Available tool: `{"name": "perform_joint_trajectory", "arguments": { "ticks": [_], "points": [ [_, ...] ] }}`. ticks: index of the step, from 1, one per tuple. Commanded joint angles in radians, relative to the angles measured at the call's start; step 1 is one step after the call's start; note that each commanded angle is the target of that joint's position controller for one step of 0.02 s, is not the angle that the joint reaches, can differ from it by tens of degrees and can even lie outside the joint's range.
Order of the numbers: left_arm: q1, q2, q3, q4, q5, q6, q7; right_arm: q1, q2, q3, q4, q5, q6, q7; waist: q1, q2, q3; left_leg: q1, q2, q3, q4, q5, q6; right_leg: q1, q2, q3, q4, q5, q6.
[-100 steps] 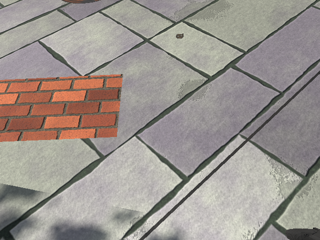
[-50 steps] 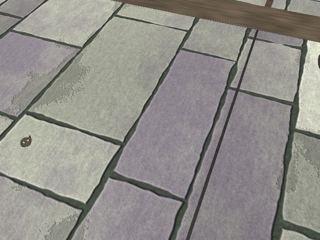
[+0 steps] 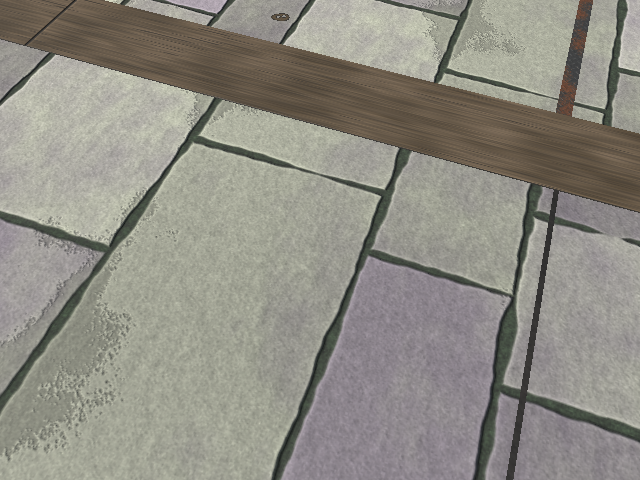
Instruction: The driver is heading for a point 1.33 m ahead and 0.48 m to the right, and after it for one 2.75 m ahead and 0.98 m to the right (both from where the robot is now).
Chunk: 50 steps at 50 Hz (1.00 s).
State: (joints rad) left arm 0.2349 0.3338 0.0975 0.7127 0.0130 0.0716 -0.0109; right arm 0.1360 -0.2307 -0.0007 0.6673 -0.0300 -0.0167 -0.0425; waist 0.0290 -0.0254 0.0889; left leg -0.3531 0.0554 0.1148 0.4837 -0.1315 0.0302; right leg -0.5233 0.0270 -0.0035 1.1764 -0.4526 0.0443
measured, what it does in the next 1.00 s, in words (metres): steps on the spot, turning right: right foot, then left foot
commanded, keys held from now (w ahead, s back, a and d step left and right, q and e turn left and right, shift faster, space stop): e+shift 0.42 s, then shift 0.18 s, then q+shift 0.40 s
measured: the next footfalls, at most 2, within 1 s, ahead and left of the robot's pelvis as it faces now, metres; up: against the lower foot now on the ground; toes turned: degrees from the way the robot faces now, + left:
right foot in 0.18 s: +0.06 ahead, -0.13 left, +0.00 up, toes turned -14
left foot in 0.64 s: +0.14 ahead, +0.04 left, +0.00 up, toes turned -34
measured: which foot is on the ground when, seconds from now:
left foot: down 0.00-0.18, up 0.20-0.62, down 0.64-1.00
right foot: up 0.00-0.16, down 0.18-0.66, up 0.68-1.00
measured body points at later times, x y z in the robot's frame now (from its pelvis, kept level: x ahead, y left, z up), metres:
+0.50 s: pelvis +0.02 -0.04 +0.00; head +0.05 -0.07 +0.45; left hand +0.27 +0.17 -0.08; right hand +0.02 -0.34 -0.11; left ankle +0.12 +0.09 -0.69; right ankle +0.02 -0.12 -0.73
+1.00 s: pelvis +0.03 -0.02 +0.01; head +0.08 -0.02 +0.46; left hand +0.28 +0.19 -0.10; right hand +0.01 -0.33 -0.10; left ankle +0.10 +0.06 -0.73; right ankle -0.04 -0.13 -0.71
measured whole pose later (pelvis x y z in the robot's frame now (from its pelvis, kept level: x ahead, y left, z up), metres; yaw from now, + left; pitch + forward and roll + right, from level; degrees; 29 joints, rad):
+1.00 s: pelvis +0.03 -0.02 +0.01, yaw -17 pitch +2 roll -1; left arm 0.12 0.31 0.04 0.68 0.00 0.03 0.03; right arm 0.26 -0.32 -0.09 0.73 -0.01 0.06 0.02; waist -0.04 0.00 0.07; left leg -0.30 -0.12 -0.26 0.44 -0.14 0.03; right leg -0.32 0.10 0.11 0.71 -0.44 0.03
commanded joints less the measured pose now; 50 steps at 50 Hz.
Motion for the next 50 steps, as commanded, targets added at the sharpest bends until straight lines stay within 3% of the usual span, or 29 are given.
{"name": "perform_joint_trajectory", "arguments": {
  "ticks": [1, 6, 8, 9, 10, 11, 12, 13, 14, 16, 18, 21, 25, 30, 31, 32, 33, 34, 35, 36, 37, 38, 39, 42, 45, 50],
  "points": [
    [0.073, 0.001, -0.005, -0.073, -0.001, 0.015, -0.021, 0.013, -0.131, -0.047, -0.053, -0.006, -0.012, 0.001, 0.008, 0.182, -0.189, 0.139, 0.264, -0.125, -0.151, 0.362, 0.170, 0.046, -0.059, 0.005, -0.125, 0.065, -0.010],
    [-0.037, 0.034, -0.005, -0.139, -0.012, 0.024, -0.048, 0.027, -0.194, -0.081, -0.057, -0.008, 0.000, 0.026, -0.019, 0.211, -0.172, 0.066, 0.294, -0.021, -0.113, 0.055, 0.097, 0.231, -0.047, -0.083, -0.414, 0.092, -0.053],
    [-0.009, 0.051, 0.003, -0.136, -0.008, 0.013, -0.048, 0.048, -0.209, -0.093, -0.053, 0.002, 0.015, 0.036, 0.005, 0.146, -0.168, 0.013, 0.277, 0.036, 0.010, -0.089, 0.025, 0.352, -0.016, -0.090, -0.578, 0.138, -0.081],
    [0.060, 0.090, 0.015, -0.109, 0.004, -0.001, -0.036, 0.096, -0.193, -0.096, -0.039, -0.001, 0.029, 0.043, 0.027, -0.007, -0.148, -0.090, 0.221, 0.085, 0.191, -0.231, -0.039, 0.443, -0.052, 0.038, -0.715, 0.185, -0.108],
    [0.063, 0.211, 0.030, -0.134, 0.004, -0.014, -0.014, 0.160, -0.104, -0.075, -0.058, -0.005, 0.051, 0.052, -0.023, -0.327, -0.097, -0.321, 0.090, 0.149, 0.524, -0.588, -0.124, 0.456, -0.334, 0.459, -0.818, 0.427, -0.177],
    [0.085, 0.294, 0.063, -0.174, 0.008, -0.016, 0.000, 0.021, -0.143, -0.071, -0.136, -0.012, 0.070, 0.034, 0.066, -0.272, -0.126, -0.391, -0.004, -0.062, 0.630, -0.571, -0.134, 0.361, -0.409, 0.614, -0.868, 0.595, -0.327],
    [0.080, 0.251, 0.055, -0.150, 0.017, -0.012, 0.006, -0.020, -0.159, -0.074, -0.137, 0.000, 0.073, 0.025, 0.049, -0.172, -0.104, -0.389, 0.020, -0.132, 0.661, -0.462, -0.124, 0.358, -0.339, 0.509, -0.863, 0.491, -0.321],
    [-0.001, 0.215, 0.043, -0.157, 0.012, -0.006, 0.013, 0.006, -0.160, -0.076, -0.122, 0.013, 0.064, 0.021, 0.001, -0.162, -0.066, -0.368, 0.025, -0.146, 0.628, -0.343, -0.112, 0.311, -0.266, 0.420, -0.867, 0.412, -0.283],
    [-0.074, 0.188, 0.037, -0.171, 0.010, -0.002, 0.014, 0.033, -0.171, -0.080, -0.096, 0.008, 0.053, 0.019, -0.030, -0.145, -0.076, -0.333, 0.021, -0.143, 0.617, -0.260, -0.107, 0.304, -0.196, 0.363, -0.856, 0.392, -0.251],
    [-0.095, 0.145, 0.023, -0.181, -0.004, -0.004, 0.011, 0.084, -0.186, -0.088, -0.057, -0.010, 0.052, 0.025, -0.040, -0.120, -0.132, -0.274, -0.002, -0.136, 0.641, -0.214, -0.104, 0.311, -0.155, 0.325, -0.823, 0.516, -0.248],
    [-0.050, 0.146, 0.026, -0.165, -0.006, -0.011, 0.004, 0.070, -0.165, -0.081, -0.060, -0.001, 0.055, 0.031, -0.027, -0.064, -0.156, -0.271, -0.017, -0.150, 0.595, -0.222, -0.101, 0.346, -0.152, 0.360, -0.808, 0.541, -0.254],
    [-0.002, 0.160, 0.035, -0.152, 0.000, -0.013, 0.001, 0.026, -0.147, -0.070, -0.073, 0.006, 0.058, 0.029, 0.004, -0.074, -0.151, -0.287, -0.044, -0.175, 0.478, -0.233, -0.093, 0.392, -0.151, 0.448, -0.806, 0.456, -0.270],
    [0.010, 0.143, 0.027, -0.139, 0.010, -0.016, -0.001, 0.029, -0.148, -0.065, -0.062, 0.013, 0.053, 0.022, 0.016, -0.094, -0.169, -0.184, -0.065, -0.172, 0.364, -0.244, -0.065, 0.374, -0.160, 0.482, -0.783, 0.515, -0.274],
    [-0.030, 0.131, 0.014, -0.118, 0.009, -0.017, -0.004, 0.081, -0.146, -0.060, -0.050, 0.029, 0.046, 0.016, -0.018, -0.111, -0.167, 0.045, -0.103, -0.155, 0.148, -0.252, -0.022, 0.302, -0.134, 0.529, -0.752, 0.624, -0.229],
    [-0.056, 0.115, 0.006, -0.113, 0.001, -0.018, 0.002, 0.128, -0.135, -0.057, -0.033, 0.026, 0.041, 0.013, -0.052, -0.095, -0.170, 0.129, -0.091, -0.145, 0.019, -0.167, -0.010, 0.278, -0.119, 0.507, -0.734, 0.569, -0.199],
    [-0.049, 0.073, -0.011, -0.106, -0.007, -0.022, 0.010, 0.134, -0.129, -0.052, -0.027, 0.015, 0.034, 0.008, -0.057, -0.047, -0.169, 0.224, -0.039, -0.185, -0.121, -0.071, 0.007, 0.224, -0.087, 0.473, -0.710, 0.427, -0.150],
    [0.017, -0.015, -0.039, -0.094, -0.002, -0.027, 0.015, 0.076, -0.153, -0.042, -0.048, -0.006, 0.025, 0.005, -0.008, 0.153, -0.178, 0.268, 0.159, -0.427, -0.258, -0.087, 0.043, 0.177, 0.016, 0.351, -0.574, 0.148, -0.090],
    [0.035, 0.021, -0.034, -0.081, 0.003, -0.020, 0.020, 0.012, -0.178, -0.037, -0.061, -0.011, 0.024, 0.016, 0.013, 0.223, -0.123, 0.115, 0.268, -0.600, -0.282, -0.007, 0.139, 0.191, 0.119, 0.218, -0.590, -0.033, -0.070],
    [0.032, 0.052, -0.028, -0.062, 0.016, -0.017, 0.021, 0.006, -0.146, -0.031, -0.047, 0.000, 0.022, 0.030, 0.018, 0.195, -0.096, 0.054, 0.245, -0.590, -0.284, -0.021, 0.174, 0.272, 0.049, 0.184, -0.572, -0.007, -0.060],
    [0.007, 0.049, -0.029, -0.055, 0.014, -0.023, 0.019, -0.017, -0.147, -0.033, -0.040, 0.012, 0.024, 0.039, 0.025, 0.198, -0.063, 0.052, 0.168, -0.530, -0.249, -0.025, 0.144, 0.285, 0.044, 0.146, -0.623, 0.076, -0.061],
    [-0.026, 0.055, -0.027, -0.052, 0.012, -0.030, 0.020, -0.004, -0.194, -0.053, -0.034, 0.017, 0.030, 0.043, 0.004, 0.211, -0.049, 0.079, 0.103, -0.491, -0.208, -0.004, 0.113, 0.270, 0.068, 0.114, -0.626, 0.126, -0.057],
    [-0.040, 0.075, -0.021, -0.058, 0.013, -0.034, 0.020, 0.034, -0.243, -0.074, -0.027, 0.024, 0.034, 0.042, -0.018, 0.235, -0.061, 0.148, 0.088, -0.502, -0.177, 0.075, 0.110, 0.215, 0.085, 0.091, -0.579, 0.110, -0.049],
    [-0.044, 0.082, -0.020, -0.061, 0.010, -0.037, 0.020, 0.077, -0.262, -0.086, -0.020, 0.027, 0.036, 0.045, -0.035, 0.224, -0.082, 0.221, 0.100, -0.534, -0.155, 0.182, 0.128, 0.148, 0.090, 0.079, -0.516, 0.042, -0.036],
    [-0.077, 0.057, -0.028, -0.078, 0.001, -0.037, 0.032, 0.142, -0.260, -0.109, -0.002, 0.034, 0.044, 0.051, -0.050, 0.154, -0.118, 0.322, 0.113, -0.600, -0.127, 0.278, 0.170, 0.025, 0.073, 0.097, -0.363, -0.036, -0.006],
    [-0.100, 0.039, -0.037, -0.087, -0.006, -0.039, 0.040, 0.126, -0.242, -0.123, -0.004, 0.028, 0.055, 0.053, -0.050, 0.162, -0.137, 0.313, 0.071, -0.618, -0.133, 0.228, 0.169, 0.026, 0.069, 0.101, -0.364, -0.027, 0.001],
    [-0.077, 0.044, -0.043, -0.086, -0.012, -0.057, 0.048, 0.091, -0.252, -0.145, -0.012, 0.022, 0.071, 0.064, -0.043, 0.183, -0.167, 0.217, 0.032, -0.689, -0.144, 0.110, 0.135, 0.183, 0.094, 0.103, -0.548, 0.024, -0.029]
  ]
}}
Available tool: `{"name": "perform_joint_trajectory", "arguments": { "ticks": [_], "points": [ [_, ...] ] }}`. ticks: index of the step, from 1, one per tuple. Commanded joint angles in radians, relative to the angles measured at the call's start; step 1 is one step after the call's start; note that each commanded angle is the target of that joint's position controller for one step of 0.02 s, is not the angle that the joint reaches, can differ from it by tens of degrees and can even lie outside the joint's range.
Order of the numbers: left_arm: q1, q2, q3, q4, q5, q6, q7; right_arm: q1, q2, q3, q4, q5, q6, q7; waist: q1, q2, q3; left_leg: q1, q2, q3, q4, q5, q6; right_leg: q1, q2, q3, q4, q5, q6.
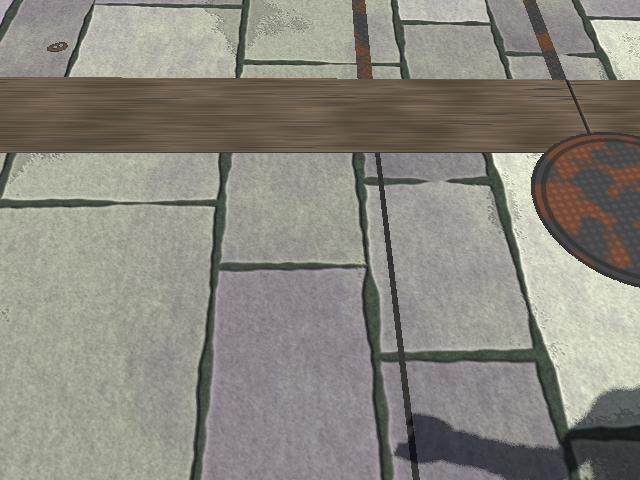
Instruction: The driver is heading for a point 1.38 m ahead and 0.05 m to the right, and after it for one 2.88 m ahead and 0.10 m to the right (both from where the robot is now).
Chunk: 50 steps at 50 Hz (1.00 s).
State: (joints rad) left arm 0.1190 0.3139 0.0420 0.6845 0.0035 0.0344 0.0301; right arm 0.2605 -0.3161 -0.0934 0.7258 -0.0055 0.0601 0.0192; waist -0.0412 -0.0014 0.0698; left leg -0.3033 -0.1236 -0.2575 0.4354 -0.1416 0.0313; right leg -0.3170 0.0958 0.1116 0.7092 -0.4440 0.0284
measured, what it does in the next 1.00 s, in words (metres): steps on the spot: right foot, then left foot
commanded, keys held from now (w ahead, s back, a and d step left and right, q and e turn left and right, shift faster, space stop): q+shift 0.04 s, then shift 0.34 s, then e+shift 0.40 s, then shift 0.14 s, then q+shift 0.08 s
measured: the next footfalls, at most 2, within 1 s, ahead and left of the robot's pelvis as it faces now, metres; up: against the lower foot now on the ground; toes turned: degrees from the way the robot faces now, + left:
right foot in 0.08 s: +0.04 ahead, -0.11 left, +0.00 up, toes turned +12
left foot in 0.46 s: -0.02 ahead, +0.09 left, +0.00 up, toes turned +5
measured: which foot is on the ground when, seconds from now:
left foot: down 0.00-0.06, up 0.08-0.44, down 0.46-0.82, up 0.84-1.00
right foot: up 0.00-0.06, down 0.08-0.46, up 0.48-0.80, down 0.82-1.00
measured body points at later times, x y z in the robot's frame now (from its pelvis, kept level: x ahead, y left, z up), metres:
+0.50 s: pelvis -0.01 -0.01 +0.00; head +0.01 -0.01 +0.45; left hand +0.01 +0.25 -0.14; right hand +0.16 -0.25 -0.12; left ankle -0.06 +0.09 -0.74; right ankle +0.00 -0.11 -0.74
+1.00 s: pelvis -0.03 -0.07 +0.00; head +0.00 -0.10 +0.45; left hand +0.15 +0.18 -0.10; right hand +0.02 -0.36 -0.14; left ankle -0.02 +0.07 -0.67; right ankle -0.03 -0.13 -0.74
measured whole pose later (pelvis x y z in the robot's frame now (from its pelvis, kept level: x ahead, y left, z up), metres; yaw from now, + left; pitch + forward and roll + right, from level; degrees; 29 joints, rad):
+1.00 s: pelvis -0.03 -0.07 +0.00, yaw -11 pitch -1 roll +1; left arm 0.18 0.28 0.04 0.74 0.01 0.04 0.01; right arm 0.18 -0.31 -0.05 0.82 -0.02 0.06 -0.01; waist -0.02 0.05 0.10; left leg -0.43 0.03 0.02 1.04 -0.39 -0.02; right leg -0.20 0.07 -0.01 0.44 -0.22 -0.09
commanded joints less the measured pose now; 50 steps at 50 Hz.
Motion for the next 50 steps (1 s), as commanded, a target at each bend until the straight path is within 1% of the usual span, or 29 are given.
{"name": "perform_joint_trajectory", "arguments": {
  "ticks": [1, 2, 3, 4, 5, 6, 7, 8, 11, 15, 19, 21, 22, 23, 24, 26, 27, 29, 31, 34, 38, 40, 41, 42, 43, 44, 45, 47, 50],
  "points": [
    [0.069, 0.067, 0.013, -0.049, -0.003, -0.024, 0.012, -0.060, -0.167, -0.054, -0.077, -0.003, -0.005, 0.005, 0.044, 0.165, -0.149, 0.115, 0.194, -0.321, -0.095, 0.083, 0.111, 0.049, 0.032, -0.017, -0.157, 0.042, -0.024],
    [0.115, 0.070, 0.014, -0.034, 0.000, -0.028, 0.019, -0.095, -0.164, -0.054, -0.085, 0.002, -0.004, 0.006, 0.076, 0.162, -0.144, 0.039, 0.162, -0.310, -0.086, 0.006, 0.073, 0.153, 0.032, -0.024, -0.283, 0.113, -0.035],
    [0.161, 0.097, 0.022, -0.017, 0.006, -0.034, 0.028, -0.109, -0.141, -0.046, -0.091, 0.007, -0.007, 0.000, 0.096, 0.133, -0.144, -0.053, 0.112, -0.261, -0.051, -0.132, 0.017, 0.265, -0.029, 0.003, -0.415, 0.181, -0.054],
    [0.131, 0.183, 0.038, -0.031, 0.017, -0.034, 0.038, -0.029, -0.072, -0.029, -0.087, 0.008, -0.012, -0.007, 0.046, -0.067, -0.157, -0.157, 0.004, -0.112, 0.142, -0.358, -0.036, 0.334, -0.260, 0.238, -0.525, 0.036, -0.109],
    [0.018, 0.243, 0.042, -0.081, 0.029, -0.029, 0.031, 0.007, -0.083, -0.032, -0.080, -0.008, -0.016, -0.020, 0.027, -0.173, -0.107, -0.264, -0.103, 0.074, 0.365, -0.420, -0.059, 0.214, -0.450, 0.468, -0.561, 0.010, -0.195],
    [0.034, 0.194, 0.034, -0.062, 0.043, -0.026, 0.020, -0.024, -0.156, -0.046, -0.075, -0.025, -0.014, -0.023, 0.028, -0.117, -0.083, -0.210, -0.004, 0.087, 0.518, -0.393, -0.061, 0.114, -0.460, 0.421, -0.505, 0.190, -0.255],
    [0.006, 0.120, 0.013, -0.060, 0.032, -0.030, 0.011, -0.012, -0.154, -0.047, -0.055, -0.022, -0.012, -0.019, 0.001, -0.072, -0.066, -0.177, 0.003, 0.082, 0.589, -0.343, -0.054, 0.084, -0.388, 0.316, -0.471, 0.333, -0.245],
    [-0.011, 0.090, 0.004, -0.057, 0.024, -0.035, 0.004, 0.012, -0.134, -0.041, -0.035, -0.021, -0.005, -0.012, -0.011, -0.076, -0.055, -0.165, 0.002, 0.090, 0.640, -0.299, -0.055, 0.086, -0.320, 0.213, -0.444, 0.433, -0.220],
    [0.056, 0.089, 0.002, -0.031, 0.020, -0.043, 0.005, 0.006, -0.107, -0.022, -0.020, -0.011, 0.008, 0.002, 0.019, -0.130, -0.075, -0.194, 0.000, 0.127, 0.660, -0.288, -0.072, 0.193, -0.268, 0.112, -0.387, 0.678, -0.213],
    [0.144, 0.095, 0.005, 0.019, 0.017, -0.046, 0.004, -0.072, -0.069, 0.006, -0.024, -0.002, 0.016, -0.005, 0.067, -0.149, -0.087, -0.160, 0.019, 0.134, 0.453, -0.317, -0.078, 0.294, -0.286, 0.120, -0.358, 0.707, -0.227],
    [0.154, 0.109, 0.007, 0.056, 0.023, -0.037, -0.007, -0.092, -0.047, 0.028, -0.003, 0.013, 0.017, -0.020, 0.072, -0.194, -0.090, 0.027, 0.037, 0.229, 0.180, -0.332, -0.053, 0.236, -0.272, 0.105, -0.336, 0.727, -0.224],
    [0.161, 0.076, -0.008, 0.090, 0.011, -0.033, -0.013, -0.044, -0.006, 0.044, 0.040, 0.007, 0.008, -0.040, 0.028, -0.162, -0.075, 0.202, 0.060, 0.238, -0.145, -0.075, -0.031, 0.163, -0.238, 0.121, -0.306, 0.752, -0.175],
    [0.176, 0.086, -0.003, 0.095, 0.004, -0.041, -0.015, -0.031, -0.051, 0.035, 0.050, -0.007, -0.005, -0.055, 0.028, -0.133, -0.089, 0.316, 0.112, 0.184, -0.195, 0.052, -0.016, 0.093, -0.226, 0.141, -0.292, 0.710, -0.132],
    [0.181, 0.083, -0.002, 0.080, -0.006, -0.052, -0.021, -0.006, -0.124, 0.023, 0.049, -0.025, -0.019, -0.070, 0.032, -0.045, -0.142, 0.437, 0.247, 0.087, -0.146, 0.126, 0.009, 0.002, -0.196, 0.124, -0.244, 0.557, -0.095],
    [0.171, 0.053, -0.006, 0.058, -0.023, -0.055, -0.023, -0.062, -0.204, 0.006, 0.047, -0.012, -0.018, -0.069, 0.063, 0.129, -0.106, 0.374, 0.358, 0.026, -0.082, 0.376, 0.089, -0.066, -0.088, 0.015, -0.201, 0.281, -0.077],
    [0.126, 0.101, 0.018, 0.072, -0.007, -0.026, -0.017, -0.076, -0.138, 0.012, 0.041, -0.003, -0.021, -0.060, 0.006, 0.181, -0.078, 0.295, 0.435, 0.020, -0.090, 0.402, 0.190, -0.098, -0.038, -0.072, 0.080, -0.059, -0.069],
    [0.122, 0.110, 0.032, 0.073, -0.004, -0.012, -0.020, -0.081, -0.113, 0.019, 0.034, -0.009, -0.020, -0.062, 0.005, 0.160, -0.052, 0.266, 0.447, 0.036, -0.106, 0.440, 0.214, -0.145, -0.041, -0.084, 0.235, -0.124, -0.059],
    [0.150, 0.081, 0.039, 0.078, 0.004, 0.012, -0.034, -0.114, -0.081, 0.030, 0.029, -0.013, -0.018, -0.070, 0.044, 0.129, -0.021, 0.213, 0.417, 0.136, -0.108, 0.457, 0.192, -0.158, -0.079, -0.087, 0.333, -0.097, -0.031],
    [0.146, 0.055, 0.036, 0.074, 0.006, 0.024, -0.049, -0.133, -0.081, 0.030, 0.020, -0.021, -0.017, -0.072, 0.043, 0.147, -0.016, 0.221, 0.382, 0.202, -0.104, 0.391, 0.165, -0.167, -0.089, -0.115, 0.294, -0.050, -0.008],
    [0.098, 0.036, 0.031, 0.036, 0.001, 0.033, -0.072, -0.133, -0.100, 0.023, 0.016, -0.022, -0.022, -0.066, 0.023, 0.169, -0.029, 0.220, 0.393, 0.256, -0.080, 0.350, 0.151, -0.116, -0.109, -0.149, 0.156, -0.012, -0.005],
    [0.098, 0.053, 0.040, -0.001, -0.003, 0.034, -0.082, -0.133, -0.143, 0.004, 0.012, -0.020, -0.033, -0.047, 0.025, 0.179, -0.073, 0.208, 0.434, 0.297, 0.004, 0.335, 0.113, -0.003, -0.093, -0.206, -0.001, 0.024, -0.043],
    [0.151, 0.057, 0.047, 0.008, 0.010, 0.022, -0.072, -0.123, -0.143, 0.002, 0.018, -0.010, -0.036, -0.039, 0.068, 0.101, -0.091, 0.108, 0.410, 0.358, 0.161, 0.204, 0.045, 0.145, -0.065, -0.189, -0.184, 0.165, -0.073],
    [0.200, 0.132, 0.067, 0.014, 0.028, 0.005, -0.057, -0.079, -0.117, 0.007, 0.022, -0.011, -0.036, -0.030, 0.096, -0.106, -0.108, -0.032, 0.328, 0.426, 0.393, -0.025, -0.021, 0.265, -0.169, 0.031, -0.362, 0.310, -0.113],
    [0.242, 0.303, 0.102, -0.003, 0.013, -0.007, -0.053, -0.130, -0.023, 0.038, -0.068, -0.019, -0.025, -0.032, 0.096, -0.361, -0.117, -0.300, 0.122, 0.419, 0.590, -0.552, -0.083, 0.315, -0.480, 0.470, -0.412, 0.741, -0.282],
    [0.311, 0.257, 0.100, 0.017, 0.000, -0.008, -0.053, -0.181, -0.065, 0.033, -0.053, -0.022, -0.010, -0.047, 0.152, -0.168, -0.179, -0.277, 0.145, 0.257, 0.722, -0.541, -0.066, 0.326, -0.481, 0.414, -0.390, 0.747, -0.354],
    [0.260, 0.202, 0.081, 0.016, 0.002, -0.005, -0.043, -0.175, -0.066, 0.032, -0.043, -0.007, -0.005, -0.046, 0.118, -0.124, -0.129, -0.282, 0.164, 0.242, 0.751, -0.459, -0.051, 0.275, -0.439, 0.319, -0.385, 0.674, -0.347],
    [0.172, 0.144, 0.062, 0.006, 0.005, 0.001, -0.034, -0.162, -0.071, 0.030, -0.022, 0.001, -0.010, -0.042, 0.081, -0.082, -0.076, -0.259, 0.188, 0.228, 0.712, -0.360, -0.043, 0.223, -0.367, 0.231, -0.400, 0.588, -0.299],
    [0.070, 0.078, 0.034, -0.012, 0.003, 0.003, -0.019, -0.087, -0.093, 0.025, 0.026, -0.018, -0.011, -0.033, 0.039, -0.106, -0.091, -0.190, 0.181, 0.255, 0.676, -0.247, -0.044, 0.216, -0.287, 0.113, -0.408, 0.633, -0.243],
    [0.063, 0.009, -0.007, 0.012, 0.018, -0.019, -0.010, -0.015, -0.043, 0.040, 0.085, -0.003, 0.006, -0.014, 0.030, -0.064, -0.115, -0.064, 0.162, 0.234, 0.542, -0.202, -0.052, 0.203, -0.280, 0.001, -0.443, 0.620, -0.211]
  ]
}}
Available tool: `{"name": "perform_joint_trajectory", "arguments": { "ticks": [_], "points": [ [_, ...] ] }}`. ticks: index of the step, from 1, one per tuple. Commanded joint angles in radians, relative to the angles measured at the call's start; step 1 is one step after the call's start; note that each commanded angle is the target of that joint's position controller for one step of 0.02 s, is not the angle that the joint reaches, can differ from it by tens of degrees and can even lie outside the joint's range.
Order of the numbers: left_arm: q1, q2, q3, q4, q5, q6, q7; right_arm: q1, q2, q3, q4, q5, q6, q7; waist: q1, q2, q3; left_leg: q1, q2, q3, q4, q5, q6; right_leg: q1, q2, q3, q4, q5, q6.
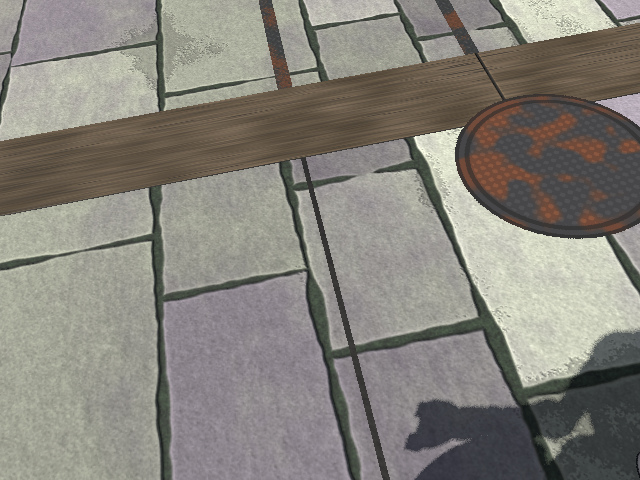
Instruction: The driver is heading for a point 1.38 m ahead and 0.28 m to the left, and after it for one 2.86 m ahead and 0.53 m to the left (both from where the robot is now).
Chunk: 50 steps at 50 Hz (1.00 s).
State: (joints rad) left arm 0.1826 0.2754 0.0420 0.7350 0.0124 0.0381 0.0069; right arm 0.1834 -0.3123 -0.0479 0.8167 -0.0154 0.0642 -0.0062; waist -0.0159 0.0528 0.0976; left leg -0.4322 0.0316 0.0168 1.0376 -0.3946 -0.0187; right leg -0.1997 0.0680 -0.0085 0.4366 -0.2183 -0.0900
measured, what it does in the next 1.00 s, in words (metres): walks ahead: left foot, then right foot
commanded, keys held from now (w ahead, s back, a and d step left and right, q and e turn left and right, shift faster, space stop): q+shift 0.38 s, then w+q+shift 0.02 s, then w+shift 0.10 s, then w+e+shift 0.50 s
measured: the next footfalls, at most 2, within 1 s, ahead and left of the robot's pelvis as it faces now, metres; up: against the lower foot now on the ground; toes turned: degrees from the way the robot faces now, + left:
left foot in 0.44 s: +0.01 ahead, +0.12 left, +0.00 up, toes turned +25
right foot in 0.98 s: +0.46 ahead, +0.10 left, +0.00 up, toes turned +3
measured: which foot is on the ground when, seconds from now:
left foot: up 0.00-0.42, down 0.44-0.98, up 1.00-1.00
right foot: down 0.00-0.44, up 0.46-0.96, down 0.98-1.00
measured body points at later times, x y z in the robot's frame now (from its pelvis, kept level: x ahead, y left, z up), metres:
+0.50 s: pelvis +0.02 +0.03 -0.02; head +0.03 +0.07 +0.43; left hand +0.02 +0.33 -0.15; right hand +0.24 -0.18 -0.11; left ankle -0.02 +0.10 -0.74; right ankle +0.01 -0.07 -0.71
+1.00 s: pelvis +0.32 +0.11 -0.05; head +0.34 +0.13 +0.40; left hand +0.43 +0.39 -0.16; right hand +0.33 -0.15 -0.18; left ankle +0.01 +0.13 -0.67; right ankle +0.42 +0.10 -0.74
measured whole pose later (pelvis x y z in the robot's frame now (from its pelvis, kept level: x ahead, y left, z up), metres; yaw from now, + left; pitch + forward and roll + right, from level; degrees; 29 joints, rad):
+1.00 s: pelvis +0.32 +0.11 -0.05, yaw +6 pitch +2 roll -1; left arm 0.15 0.28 0.04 0.75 0.01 -0.02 -0.06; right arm 0.44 -0.24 -0.02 0.93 -0.04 -0.05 -0.02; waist 0.02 -0.01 0.03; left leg 0.13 0.03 0.22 0.83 -0.38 0.00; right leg -0.55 0.11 -0.15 0.72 -0.21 -0.21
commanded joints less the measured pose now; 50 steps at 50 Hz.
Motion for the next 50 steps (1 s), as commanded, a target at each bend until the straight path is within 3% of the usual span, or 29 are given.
{"name": "perform_joint_trajectory", "arguments": {
  "ticks": [1, 3, 4, 8, 12, 19, 21, 22, 23, 24, 25, 26, 27, 28, 29, 31, 33, 36, 39, 42, 43, 45, 46, 47, 48, 49, 50],
  "points": [
    [0.007, 0.065, -0.007, -0.025, 0.017, -0.027, 0.019, 0.051, -0.043, -0.004, -0.003, 0.010, 0.006, 0.014, 0.019, -0.132, -0.114, 0.075, -0.012, -0.059, -0.108, 0.048, -0.003, 0.077, -0.257, 0.105, -0.183, 0.332, -0.085],
    [0.024, 0.131, 0.010, -0.006, 0.018, -0.020, 0.030, 0.029, -0.085, -0.020, -0.012, 0.003, 0.009, 0.017, 0.039, -0.166, -0.068, 0.020, -0.034, -0.055, -0.109, 0.026, -0.001, 0.099, -0.285, 0.109, -0.185, 0.257, -0.098],
    [0.029, 0.142, 0.014, -0.003, 0.016, -0.014, 0.032, 0.030, -0.097, -0.026, -0.014, 0.001, 0.009, 0.019, 0.042, -0.162, -0.058, -0.008, -0.032, -0.047, -0.094, 0.012, -0.002, 0.110, -0.304, 0.114, -0.183, 0.240, -0.110],
    [0.021, 0.122, 0.013, -0.007, 0.016, -0.009, 0.038, 0.011, -0.079, -0.031, -0.037, -0.003, 0.010, 0.032, 0.047, -0.126, -0.029, -0.076, -0.001, -0.018, -0.070, -0.025, -0.014, 0.128, -0.352, 0.104, -0.185, 0.177, -0.146],
    [0.012, 0.114, 0.017, -0.006, 0.020, -0.021, 0.039, -0.001, -0.050, -0.030, -0.074, 0.000, 0.013, 0.048, 0.043, -0.124, -0.046, -0.072, 0.016, 0.011, -0.128, -0.036, -0.011, 0.156, -0.370, 0.050, -0.155, 0.249, -0.152],
    [-0.005, 0.147, 0.036, -0.010, 0.015, -0.031, 0.011, -0.009, -0.035, -0.035, -0.151, 0.017, 0.018, 0.065, 0.033, -0.173, -0.124, 0.079, -0.008, 0.094, -0.321, -0.043, 0.041, 0.151, -0.397, -0.085, -0.008, 0.473, -0.095],
    [0.013, 0.184, 0.051, -0.016, 0.016, -0.033, -0.003, 0.027, -0.052, -0.041, -0.156, 0.007, 0.018, 0.074, 0.016, -0.159, -0.165, 0.250, -0.033, 0.107, -0.445, -0.049, 0.092, 0.020, -0.407, -0.088, -0.023, -0.116, -0.046],
    [-0.020, 0.169, 0.047, -0.027, 0.021, -0.031, -0.005, 0.139, -0.087, -0.056, -0.115, -0.002, 0.009, 0.077, -0.041, -0.083, -0.161, 0.444, -0.040, 0.056, -0.539, -0.087, 0.135, -0.176, -0.364, -0.110, 0.049, -0.441, -0.008],
    [-0.081, 0.078, 0.019, -0.076, 0.023, -0.027, -0.016, 0.303, -0.205, -0.090, -0.065, -0.009, -0.005, 0.068, -0.119, 0.230, -0.141, 0.615, 0.170, -0.327, -0.763, -0.447, 0.241, -0.476, -0.198, -0.246, 0.384, -0.591, 0.068],
    [-0.198, 0.066, 0.010, -0.132, 0.052, -0.032, -0.027, 0.320, -0.228, -0.090, -0.086, -0.005, -0.025, 0.054, -0.168, 0.258, -0.043, 0.570, 0.362, -0.775, -0.938, -0.644, 0.351, -0.711, -0.051, -0.102, 0.626, -0.490, 0.084],
    [-0.236, 0.109, 0.021, -0.138, 0.046, -0.041, -0.040, 0.252, -0.158, -0.063, -0.086, -0.002, -0.026, 0.031, -0.129, 0.087, 0.031, 0.494, 0.352, -0.651, -0.933, -0.561, 0.338, -0.747, -0.142, 0.010, 0.678, -0.295, 0.081],
    [-0.148, 0.110, 0.022, -0.102, 0.020, -0.057, -0.058, 0.184, -0.123, -0.047, -0.096, -0.003, -0.034, 0.016, -0.062, 0.076, 0.020, 0.451, 0.309, -0.551, -0.936, -0.452, 0.302, -0.694, -0.159, 0.004, 0.654, -0.150, 0.079],
    [-0.064, 0.127, 0.027, -0.052, 0.018, -0.069, -0.070, 0.142, -0.113, -0.043, -0.104, -0.007, -0.053, 0.012, -0.018, 0.053, -0.007, 0.467, 0.253, -0.451, -0.949, -0.330, 0.261, -0.642, -0.171, 0.003, 0.630, -0.072, 0.080],
    [-0.019, 0.137, 0.031, -0.013, 0.028, -0.069, -0.074, 0.112, -0.108, -0.038, -0.108, -0.007, -0.074, 0.008, 0.001, 0.037, -0.029, 0.477, 0.211, -0.350, -0.955, -0.210, 0.228, -0.598, -0.174, -0.004, 0.629, -0.007, 0.084],
    [0.007, 0.134, 0.030, 0.015, 0.026, -0.062, -0.076, 0.108, -0.100, -0.033, -0.106, -0.010, -0.094, 0.010, 0.001, 0.036, -0.046, 0.482, 0.183, -0.263, -0.963, -0.118, 0.205, -0.578, -0.171, -0.007, 0.657, 0.038, 0.083],
    [-0.026, 0.111, 0.029, 0.017, 0.005, -0.048, -0.076, 0.177, -0.098, -0.032, -0.074, -0.015, -0.125, 0.017, -0.027, 0.003, 0.000, 0.487, 0.177, -0.158, -0.973, -0.013, 0.173, -0.634, -0.137, 0.060, 0.697, 0.071, 0.070],
    [-0.043, 0.097, 0.032, 0.017, -0.006, -0.043, -0.076, 0.210, -0.099, -0.030, -0.054, -0.017, -0.137, 0.019, -0.030, -0.004, 0.037, 0.487, 0.172, -0.066, -0.975, 0.047, 0.135, -0.692, -0.109, 0.097, 0.695, 0.110, 0.062],
    [-0.082, 0.096, 0.033, 0.014, 0.001, -0.046, -0.079, 0.210, -0.082, -0.020, -0.044, -0.021, -0.152, 0.017, -0.034, 0.006, 0.065, 0.459, 0.165, 0.020, -1.010, 0.112, 0.110, -0.712, -0.097, 0.064, 0.635, 0.178, 0.066],
    [-0.138, 0.072, 0.019, -0.004, 0.011, -0.054, -0.092, 0.233, -0.061, -0.009, -0.013, -0.020, -0.169, 0.010, -0.045, -0.007, 0.102, 0.480, 0.163, 0.105, -1.034, 0.243, 0.097, -0.728, -0.109, -0.006, 0.546, 0.221, 0.044],
    [-0.207, 0.042, -0.005, -0.047, 0.014, -0.059, -0.105, 0.260, -0.052, 0.002, 0.030, -0.015, -0.177, -0.002, -0.048, -0.003, 0.113, 0.546, 0.161, 0.193, -1.004, 0.600, 0.068, -0.685, -0.108, -0.117, 0.410, 0.199, -0.002],
    [-0.193, 0.034, -0.012, -0.055, 0.008, -0.058, -0.102, 0.237, -0.058, 0.005, 0.035, -0.017, -0.177, -0.006, -0.022, 0.011, 0.089, 0.545, 0.156, 0.235, -0.957, 0.885, 0.050, -0.593, -0.079, -0.165, 0.355, 0.180, -0.029],
    [-0.136, 0.055, -0.013, -0.056, -0.001, -0.052, -0.089, 0.249, -0.104, -0.001, 0.046, -0.022, -0.168, -0.028, 0.025, 0.067, -0.010, 0.620, 0.185, 0.254, -0.793, 1.495, 0.032, -0.432, 0.004, -0.239, 0.325, 0.111, -0.078],
    [-0.032, 0.081, -0.005, -0.035, -0.003, -0.051, -0.083, 0.231, -0.140, -0.011, 0.043, -0.031, -0.153, -0.040, 0.090, 0.094, -0.080, 0.648, 0.207, 0.254, -0.633, 1.654, 0.030, -0.332, 0.035, -0.235, 0.316, 0.048, -0.102],
    [0.139, 0.121, 0.013, 0.009, -0.007, -0.050, -0.076, 0.193, -0.177, -0.023, 0.030, -0.042, -0.135, -0.048, 0.177, 0.110, -0.173, 0.623, 0.229, 0.242, -0.411, 1.715, 0.040, -0.167, 0.063, -0.214, 0.323, -0.037, -0.128],
    [0.339, 0.182, 0.043, 0.067, -0.005, -0.058, -0.064, 0.156, -0.206, -0.033, 0.010, -0.043, -0.125, -0.042, 0.268, 0.092, -0.261, 0.502, 0.229, 0.217, -0.124, 1.600, 0.064, 0.070, 0.080, -0.146, 0.268, -0.126, -0.165],
    [0.424, 0.230, 0.073, 0.093, -0.001, -0.060, -0.045, 0.119, -0.163, -0.026, 0.003, -0.034, -0.133, -0.022, 0.298, -0.016, -0.270, 0.260, 0.123, 0.218, 0.238, 0.978, 0.076, 0.292, 0.000, 0.022, 0.152, -0.184, -0.210],
    [0.296, 0.320, 0.097, 0.077, 0.015, -0.041, -0.035, 0.092, -0.001, 0.015, -0.096, -0.013, -0.165, 0.008, 0.146, -0.313, -0.240, -0.286, -0.116, 0.121, 0.615, -0.024, 0.011, 0.504, -0.250, 0.625, -0.005, -0.384, -0.375]
  ]
}}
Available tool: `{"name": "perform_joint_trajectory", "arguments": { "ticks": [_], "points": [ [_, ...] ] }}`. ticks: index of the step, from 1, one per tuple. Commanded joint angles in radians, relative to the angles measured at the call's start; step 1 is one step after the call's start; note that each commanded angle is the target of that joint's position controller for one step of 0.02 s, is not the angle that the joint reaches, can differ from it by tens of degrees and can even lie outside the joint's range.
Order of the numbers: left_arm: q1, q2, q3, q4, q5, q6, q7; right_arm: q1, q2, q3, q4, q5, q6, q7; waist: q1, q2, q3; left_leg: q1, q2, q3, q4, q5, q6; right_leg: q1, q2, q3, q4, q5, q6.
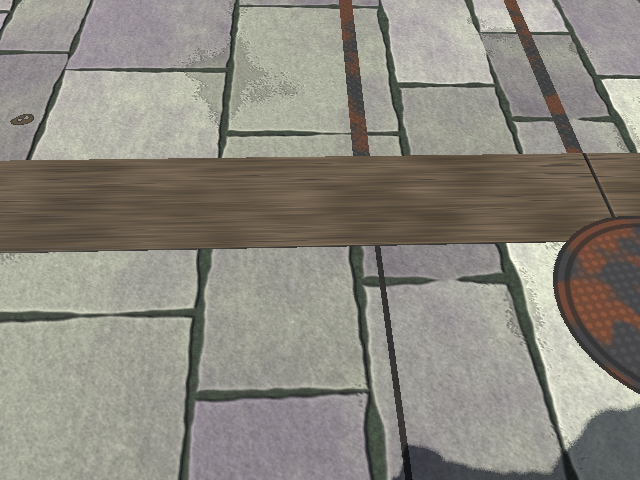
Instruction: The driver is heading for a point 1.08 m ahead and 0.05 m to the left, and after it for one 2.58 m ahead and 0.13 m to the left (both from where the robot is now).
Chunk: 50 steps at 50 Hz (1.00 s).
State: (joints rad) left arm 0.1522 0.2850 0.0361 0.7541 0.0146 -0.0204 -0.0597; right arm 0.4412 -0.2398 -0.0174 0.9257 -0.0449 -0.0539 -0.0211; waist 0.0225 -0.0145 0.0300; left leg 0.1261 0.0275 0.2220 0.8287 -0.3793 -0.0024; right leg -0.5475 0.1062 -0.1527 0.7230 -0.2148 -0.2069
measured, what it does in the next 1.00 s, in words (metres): walks ahead, turning left: left foot, then right foot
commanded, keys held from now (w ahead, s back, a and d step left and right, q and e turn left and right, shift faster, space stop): w+e+shift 0.06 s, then w+shift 0.08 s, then w+q+shift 0.52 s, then w+shift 0.20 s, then shift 0.10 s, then e+shift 0.04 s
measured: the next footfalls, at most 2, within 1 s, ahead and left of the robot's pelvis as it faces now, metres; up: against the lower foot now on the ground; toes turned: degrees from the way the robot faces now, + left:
left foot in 0.42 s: +0.63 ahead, +0.05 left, +0.00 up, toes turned -1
right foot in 0.86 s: +1.08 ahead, -0.08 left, +0.00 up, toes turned +14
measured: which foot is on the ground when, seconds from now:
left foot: up 0.00-0.40, down 0.42-0.86, up 0.88-1.00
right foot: down 0.00-0.44, up 0.46-0.84, down 0.86-1.00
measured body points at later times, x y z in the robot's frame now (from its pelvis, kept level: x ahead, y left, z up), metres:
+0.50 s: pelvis +0.49 +0.01 +0.01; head +0.52 +0.00 +0.46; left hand +0.55 +0.29 -0.11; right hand +0.58 -0.27 -0.11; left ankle +0.59 +0.05 -0.69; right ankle +0.24 -0.06 -0.55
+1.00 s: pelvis +0.97 +0.00 +0.04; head +1.01 +0.01 +0.49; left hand +1.01 +0.29 -0.07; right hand +1.12 -0.26 -0.09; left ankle +0.82 +0.07 -0.57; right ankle +1.04 -0.09 -0.69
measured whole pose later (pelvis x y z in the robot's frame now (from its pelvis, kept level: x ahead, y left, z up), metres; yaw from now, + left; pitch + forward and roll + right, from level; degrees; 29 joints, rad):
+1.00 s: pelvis +0.97 +0.00 +0.04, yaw +15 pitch +2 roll -1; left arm 0.24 0.29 0.03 0.77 0.03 -0.11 0.00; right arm 0.29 -0.32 -0.05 0.83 -0.02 -0.06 -0.01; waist 0.00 0.03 0.05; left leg -0.41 -0.08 -0.08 1.33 -0.38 0.06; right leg -0.34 0.03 -0.04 0.53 -0.21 -0.02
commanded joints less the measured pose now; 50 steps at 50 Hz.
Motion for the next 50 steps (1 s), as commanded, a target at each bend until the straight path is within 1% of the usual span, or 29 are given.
{"name": "perform_joint_trajectory", "arguments": {
  "ticks": [1, 3, 6, 8, 11, 14, 17, 19, 20, 21, 22, 23, 24, 26, 28, 29, 31, 33, 36, 39, 41, 42, 43, 44, 45, 46, 47, 48, 50],
  "points": [
    [0.321, 0.305, 0.110, 0.043, -0.006, 0.014, 0.027, -0.265, -0.131, -0.013, -0.265, 0.016, -0.074, 0.025, 0.146, -0.074, -0.222, -0.989, -0.085, -0.316, 0.870, 0.012, 0.017, 0.897, -0.337, 0.995, -0.418, -0.365, -0.292],
    [0.310, 0.197, 0.088, 0.074, -0.001, 0.001, 0.044, -0.266, -0.140, -0.001, -0.280, 0.013, -0.101, 0.029, 0.051, 0.103, -0.052, -0.952, 0.022, -0.336, 0.663, 0.090, 0.030, 0.652, -0.319, 0.850, -0.503, -0.238, -0.201],
    [0.191, 0.118, 0.049, 0.052, 0.001, -0.042, 0.062, -0.188, -0.115, 0.014, -0.254, -0.033, -0.036, 0.037, -0.070, 0.108, 0.043, -0.822, 0.102, -0.297, 0.496, 0.065, -0.008, 0.341, -0.196, 0.583, -0.535, -0.130, -0.136],
    [0.201, 0.126, 0.044, 0.061, -0.010, -0.075, 0.053, -0.271, -0.099, 0.027, -0.296, -0.031, -0.010, 0.050, -0.064, 0.073, 0.098, -0.799, 0.126, -0.228, 0.318, 0.137, -0.024, 0.211, -0.149, 0.471, -0.612, -0.044, -0.117],
    [0.253, 0.124, 0.042, 0.073, -0.017, -0.106, 0.038, -0.425, -0.080, 0.040, -0.337, 0.007, -0.014, 0.066, 0.014, 0.027, 0.138, -0.747, 0.124, -0.152, -0.007, 0.419, 0.008, 0.224, -0.098, 0.311, -0.662, 0.255, -0.036],
    [0.325, 0.145, 0.040, 0.108, -0.022, -0.127, 0.039, -0.496, -0.069, 0.040, -0.343, 0.031, -0.023, 0.076, 0.072, 0.002, 0.099, -0.677, 0.067, -0.093, -0.219, 0.625, 0.079, 0.420, -0.149, 0.243, -0.724, 0.549, 0.040],
    [0.318, 0.194, 0.046, 0.117, 0.002, -0.122, 0.063, -0.445, -0.126, 0.016, -0.304, 0.027, -0.030, 0.075, 0.028, -0.062, 0.005, -0.628, -0.050, -0.062, -0.281, 0.532, 0.119, 0.681, -0.198, 0.143, -0.604, 1.039, 0.100],
    [0.274, 0.224, 0.054, 0.110, 0.040, -0.096, 0.087, -0.253, -0.186, -0.010, -0.242, 0.032, -0.024, 0.067, -0.092, -0.125, -0.110, -0.461, -0.134, -0.063, -0.250, 0.406, 0.142, 0.746, -0.242, 0.107, -0.332, 1.346, 0.136],
    [0.221, 0.229, 0.057, 0.095, 0.058, -0.080, 0.097, -0.042, -0.222, -0.030, -0.170, 0.037, -0.016, 0.059, -0.192, -0.135, -0.191, -0.291, -0.154, -0.068, -0.231, 0.361, 0.155, 0.711, -0.252, 0.088, -0.086, 1.407, 0.147],
    [0.131, 0.236, 0.060, 0.073, 0.058, -0.067, 0.103, 0.187, -0.251, -0.053, -0.100, 0.034, -0.009, 0.046, -0.325, -0.093, -0.231, -0.089, -0.114, -0.119, -0.296, 0.313, 0.198, 0.564, -0.213, 0.053, 0.291, 1.288, 0.155],
    [0.078, 0.100, 0.023, 0.040, 0.064, -0.085, 0.088, 0.263, -0.290, -0.068, -0.065, 0.029, 0.004, 0.032, -0.292, 0.102, -0.219, 0.104, 0.018, -0.320, -0.176, 0.223, 0.231, 0.228, -0.084, 0.080, 0.716, 0.297, 0.143],
    [0.248, 0.032, -0.001, -0.026, -0.009, -0.106, 0.059, 0.125, -0.361, -0.089, -0.081, 0.003, 0.010, 0.036, -0.087, 0.441, -0.334, 0.371, 0.255, -1.022, -0.411, 0.049, 0.472, -0.242, 0.047, 0.202, 1.011, -0.303, 0.209],
    [0.159, 0.095, -0.015, -0.031, 0.016, -0.123, 0.066, 0.023, -0.271, -0.090, -0.133, 0.015, 0.010, 0.043, -0.133, 0.136, -0.302, 0.289, 0.242, -1.072, -0.546, -0.047, 0.443, -0.281, -0.045, 0.293, 0.938, -0.136, 0.163],
    [0.042, 0.118, -0.023, -0.061, 0.038, -0.133, 0.058, -0.014, -0.184, -0.072, -0.110, 0.030, 0.005, 0.044, -0.070, -0.101, -0.102, -0.064, 0.176, -0.865, -0.600, -0.007, 0.363, -0.193, -0.134, 0.274, 0.740, -0.041, 0.160],
    [0.031, 0.083, -0.039, -0.095, 0.071, -0.092, 0.049, -0.019, -0.170, -0.057, -0.088, 0.037, -0.011, 0.029, 0.002, -0.088, 0.005, -0.306, 0.094, -0.740, -0.631, 0.095, 0.344, -0.134, -0.173, 0.259, 0.641, -0.082, 0.198],
    [0.029, 0.073, -0.046, -0.110, 0.072, -0.072, 0.047, -0.017, -0.174, -0.057, -0.086, 0.040, -0.021, 0.031, 0.019, -0.059, 0.033, -0.378, 0.067, -0.701, -0.645, 0.107, 0.345, -0.128, -0.193, 0.245, 0.574, -0.107, 0.214],
    [-0.065, 0.063, -0.061, -0.165, 0.067, -0.057, 0.040, -0.017, -0.195, -0.064, -0.099, 0.043, -0.036, 0.032, 0.009, -0.027, 0.084, -0.517, 0.016, -0.625, -0.700, 0.168, 0.341, -0.089, -0.211, 0.188, 0.370, -0.045, 0.240],
    [-0.183, 0.048, -0.074, -0.211, 0.045, -0.061, 0.029, -0.007, -0.198, -0.071, -0.106, 0.049, -0.039, 0.030, -0.031, 0.014, 0.109, -0.576, -0.029, -0.577, -0.718, 0.289, 0.304, -0.008, -0.200, 0.153, 0.141, 0.149, 0.254],
    [-0.235, 0.021, -0.081, -0.216, 0.025, -0.066, 0.025, 0.065, -0.200, -0.076, -0.087, 0.068, -0.044, 0.038, -0.108, 0.050, 0.054, -0.444, -0.019, -0.536, -0.715, 0.554, 0.240, 0.106, -0.154, 0.105, -0.074, 0.403, 0.223],
    [-0.260, 0.051, -0.066, -0.224, 0.024, -0.073, 0.036, 0.104, -0.209, -0.078, -0.063, 0.051, -0.042, 0.025, -0.133, 0.068, 0.024, -0.180, 0.018, -0.509, -0.621, 0.829, 0.206, 0.091, -0.116, 0.096, -0.196, 0.353, 0.178],
    [-0.094, 0.115, -0.033, -0.181, 0.023, -0.081, 0.051, 0.096, -0.260, -0.087, -0.057, 0.032, -0.041, 0.014, -0.050, 0.103, -0.099, -0.066, 0.050, -0.508, -0.378, 1.100, 0.166, 0.261, -0.060, 0.107, -0.215, 0.203, 0.144],
    [0.084, 0.150, -0.012, -0.133, 0.013, -0.084, 0.063, 0.050, -0.289, -0.094, -0.061, 0.023, -0.038, 0.011, 0.056, 0.105, -0.182, -0.108, 0.041, -0.482, -0.173, 1.094, 0.148, 0.440, -0.072, 0.115, -0.224, 0.152, 0.129],
    [0.304, 0.200, 0.014, -0.078, 0.021, -0.082, 0.084, -0.014, -0.257, -0.088, -0.082, 0.011, -0.041, 0.011, 0.168, 0.088, -0.270, -0.291, 0.011, -0.456, 0.105, 0.921, 0.142, 0.692, -0.169, 0.196, -0.148, 0.000, 0.107],
    [0.372, 0.287, 0.038, -0.064, 0.068, -0.088, 0.089, 0.124, -0.066, -0.046, -0.117, 0.051, -0.047, 0.013, 0.068, -0.222, -0.419, -0.595, -0.121, -0.370, 0.526, 0.129, 0.095, 0.977, -0.515, 0.698, -0.179, -0.046, -0.014],
    [0.362, 0.261, 0.048, -0.049, 0.039, -0.078, 0.069, 0.153, -0.110, -0.037, -0.105, 0.064, -0.043, 0.007, 0.078, -0.270, -0.482, -0.772, -0.173, -0.363, 0.699, -0.094, 0.079, 1.016, -0.572, 1.038, -0.343, 0.050, -0.108],
    [0.260, 0.173, 0.034, -0.057, 0.029, -0.081, 0.063, 0.010, -0.147, -0.043, -0.120, 0.044, -0.036, -0.001, 0.065, -0.110, -0.275, -0.858, -0.093, -0.364, 0.695, -0.017, 0.077, 0.869, -0.515, 0.839, -0.339, 0.211, -0.090],
    [0.216, 0.101, 0.019, -0.045, 0.025, -0.090, 0.055, -0.106, -0.154, -0.042, -0.142, 0.032, -0.035, 0.003, 0.067, 0.009, -0.162, -0.849, -0.075, -0.352, 0.637, 0.021, 0.068, 0.721, -0.466, 0.656, -0.319, 0.501, -0.066],
    [0.235, 0.071, 0.010, -0.015, 0.029, -0.098, 0.052, -0.152, -0.131, -0.039, -0.160, 0.031, -0.032, 0.009, 0.054, 0.018, -0.107, -0.857, -0.065, -0.355, 0.585, 0.006, 0.065, 0.650, -0.427, 0.539, -0.315, 0.696, -0.040],
    [0.287, 0.037, -0.003, 0.055, -0.002, -0.112, 0.055, -0.168, -0.095, -0.030, -0.190, 0.003, -0.007, 0.025, 0.001, -0.063, -0.072, -0.817, -0.055, -0.350, 0.449, -0.029, 0.048, 0.549, -0.355, 0.441, -0.354, 0.821, -0.004]
  ]
}}
Velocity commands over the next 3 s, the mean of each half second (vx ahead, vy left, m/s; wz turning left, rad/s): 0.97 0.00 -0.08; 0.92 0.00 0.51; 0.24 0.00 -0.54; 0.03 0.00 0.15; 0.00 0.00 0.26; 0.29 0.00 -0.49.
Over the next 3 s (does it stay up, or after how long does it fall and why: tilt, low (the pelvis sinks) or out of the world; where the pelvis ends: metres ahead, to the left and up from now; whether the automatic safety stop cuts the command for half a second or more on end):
stays up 1.16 0.01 0.05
